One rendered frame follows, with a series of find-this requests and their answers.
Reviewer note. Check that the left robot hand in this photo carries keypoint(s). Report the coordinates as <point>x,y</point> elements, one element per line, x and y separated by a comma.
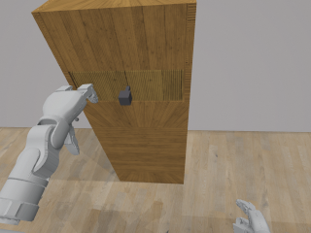
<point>67,104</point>

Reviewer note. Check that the handle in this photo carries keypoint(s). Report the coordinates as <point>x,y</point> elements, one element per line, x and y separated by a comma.
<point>125,96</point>

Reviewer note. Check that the cabinet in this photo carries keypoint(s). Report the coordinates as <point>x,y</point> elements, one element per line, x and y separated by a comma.
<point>146,141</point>

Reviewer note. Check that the left robot forearm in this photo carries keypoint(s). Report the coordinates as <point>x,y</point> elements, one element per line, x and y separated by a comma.
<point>22,191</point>

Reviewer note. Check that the drawer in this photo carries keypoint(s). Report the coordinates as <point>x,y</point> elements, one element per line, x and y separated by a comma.
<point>145,85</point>

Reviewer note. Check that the right robot hand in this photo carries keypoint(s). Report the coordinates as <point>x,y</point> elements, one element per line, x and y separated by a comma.
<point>255,221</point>

